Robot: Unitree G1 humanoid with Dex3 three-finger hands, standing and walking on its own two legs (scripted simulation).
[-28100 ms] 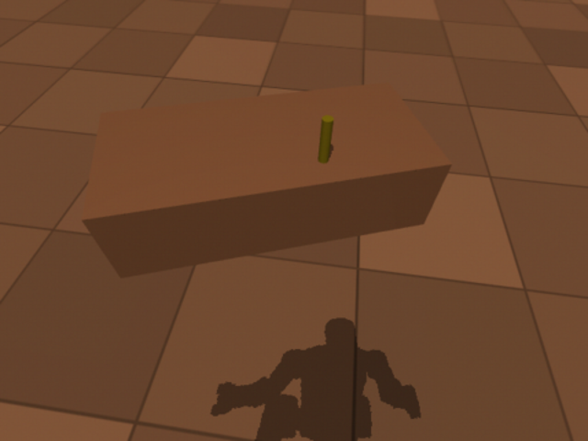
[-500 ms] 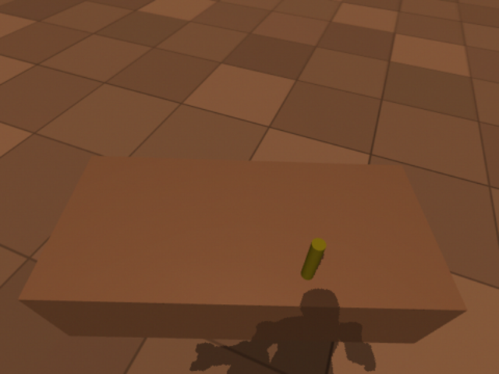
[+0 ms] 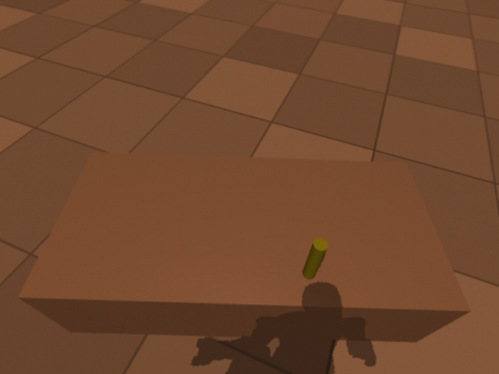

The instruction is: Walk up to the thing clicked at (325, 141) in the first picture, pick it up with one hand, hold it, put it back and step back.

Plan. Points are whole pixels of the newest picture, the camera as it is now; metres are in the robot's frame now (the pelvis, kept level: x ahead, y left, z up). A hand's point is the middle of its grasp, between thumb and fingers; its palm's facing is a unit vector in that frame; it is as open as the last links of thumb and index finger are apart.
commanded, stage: stand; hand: right
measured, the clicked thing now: (314, 259) +0.47 -0.20 -0.33
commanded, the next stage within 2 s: step back in 0.64 s
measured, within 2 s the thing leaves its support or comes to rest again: neither
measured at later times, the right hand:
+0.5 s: hand out of the picture +0.07 -0.26 -0.16, palm faces -0.02 +0.94 -0.34, open 7.3 cm
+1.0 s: hand out of the picture +0.05 -0.27 -0.18, palm faces -0.04 +0.93 -0.38, open 7.3 cm
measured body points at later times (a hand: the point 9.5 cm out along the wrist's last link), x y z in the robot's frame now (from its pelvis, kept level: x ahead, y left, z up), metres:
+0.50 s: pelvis +0.00 +0.00 +0.00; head +0.01 +0.00 +0.45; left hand +0.07 +0.30 -0.13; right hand +0.07 -0.30 -0.13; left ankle +0.01 +0.14 -0.75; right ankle -0.04 -0.13 -0.75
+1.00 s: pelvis -0.05 +0.01 -0.02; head +0.01 +0.00 +0.42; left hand +0.04 +0.32 -0.14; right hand +0.06 -0.31 -0.15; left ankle -0.03 +0.13 -0.72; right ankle -0.04 -0.13 -0.75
